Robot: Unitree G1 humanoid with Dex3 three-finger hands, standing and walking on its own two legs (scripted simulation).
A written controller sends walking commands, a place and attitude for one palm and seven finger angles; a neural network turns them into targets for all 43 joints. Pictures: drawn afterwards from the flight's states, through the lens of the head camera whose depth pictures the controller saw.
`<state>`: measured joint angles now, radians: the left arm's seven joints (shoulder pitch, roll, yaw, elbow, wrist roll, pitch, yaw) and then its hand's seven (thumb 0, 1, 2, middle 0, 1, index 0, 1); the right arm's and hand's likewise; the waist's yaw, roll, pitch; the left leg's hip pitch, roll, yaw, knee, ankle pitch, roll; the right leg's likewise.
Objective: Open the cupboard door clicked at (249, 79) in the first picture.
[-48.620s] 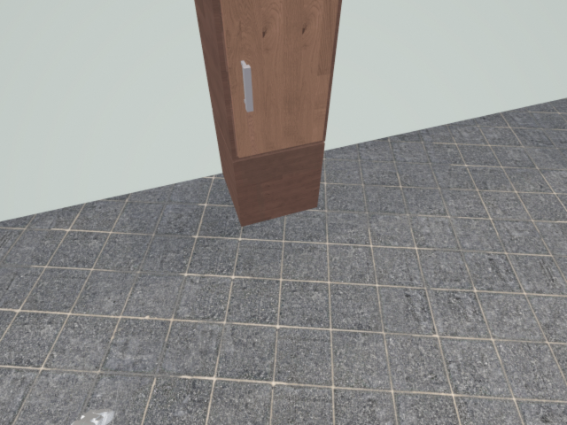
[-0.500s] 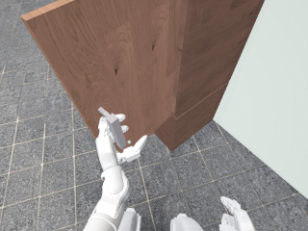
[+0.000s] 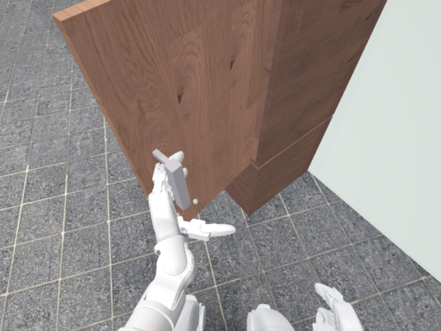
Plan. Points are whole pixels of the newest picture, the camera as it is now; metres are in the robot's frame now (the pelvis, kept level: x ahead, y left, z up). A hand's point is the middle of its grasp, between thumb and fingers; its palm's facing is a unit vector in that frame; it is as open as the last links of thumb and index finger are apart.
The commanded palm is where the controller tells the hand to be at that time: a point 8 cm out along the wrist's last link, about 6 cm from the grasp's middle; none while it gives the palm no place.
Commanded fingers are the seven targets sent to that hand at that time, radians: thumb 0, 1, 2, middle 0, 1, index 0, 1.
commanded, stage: slide the hand sideways off the handle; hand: left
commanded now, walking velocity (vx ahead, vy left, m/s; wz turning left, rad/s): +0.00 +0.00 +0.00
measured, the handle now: (172, 180) +0.38 +0.11 +0.04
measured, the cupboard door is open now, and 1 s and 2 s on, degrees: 99 100 100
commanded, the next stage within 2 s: draw the hand back to the body in 1.24 s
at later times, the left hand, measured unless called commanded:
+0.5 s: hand (190, 218) +0.31 +0.07 +0.03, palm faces -0.13 -0.99 +0.03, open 16.3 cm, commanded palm +0.27 +0.13 +0.03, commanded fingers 0.00 -0.50 0.30 -0.15 -0.30 -0.15 -0.30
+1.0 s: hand (163, 253) +0.24 +0.11 +0.03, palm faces -0.09 -1.00 +0.02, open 16.3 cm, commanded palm +0.22 +0.17 +0.03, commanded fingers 0.00 -0.50 0.30 -0.15 -0.30 -0.15 -0.30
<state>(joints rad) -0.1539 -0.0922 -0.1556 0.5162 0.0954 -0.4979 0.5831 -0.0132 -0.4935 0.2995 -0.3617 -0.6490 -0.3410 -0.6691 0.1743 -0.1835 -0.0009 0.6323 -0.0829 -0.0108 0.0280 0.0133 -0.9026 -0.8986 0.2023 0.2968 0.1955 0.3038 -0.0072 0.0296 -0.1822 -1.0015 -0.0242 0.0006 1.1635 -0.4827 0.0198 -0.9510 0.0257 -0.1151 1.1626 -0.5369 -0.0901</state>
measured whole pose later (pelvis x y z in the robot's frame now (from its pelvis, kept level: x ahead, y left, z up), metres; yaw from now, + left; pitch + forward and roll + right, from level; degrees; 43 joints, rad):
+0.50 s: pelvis +0.00 +0.03 -0.01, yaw -2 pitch +18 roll -1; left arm -0.02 0.03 -0.19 0.32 -0.03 -0.46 0.12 -0.01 -0.50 0.30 -0.13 -0.34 -0.16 -0.32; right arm 0.25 -0.23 0.00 0.50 -0.02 0.04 0.05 0.01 -0.90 -0.90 0.20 0.30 0.20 0.30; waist -0.02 0.03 -0.18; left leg -1.01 -0.02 0.04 1.21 -0.51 0.07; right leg -0.97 0.02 -0.07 1.20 -0.54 -0.05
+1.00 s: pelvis +0.02 +0.03 -0.01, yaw -1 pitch +19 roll -2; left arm 0.39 0.10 -0.19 -0.06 -0.06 -0.43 0.01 -0.01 -0.50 0.30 -0.15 -0.30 -0.14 -0.30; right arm 0.20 -0.20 0.02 0.40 -0.01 0.00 0.02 0.01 -0.90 -0.90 0.20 0.30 0.20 0.30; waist 0.02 0.04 -0.18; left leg -1.03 -0.02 0.02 1.26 -0.57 0.06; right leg -0.97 0.03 -0.10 1.23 -0.60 -0.05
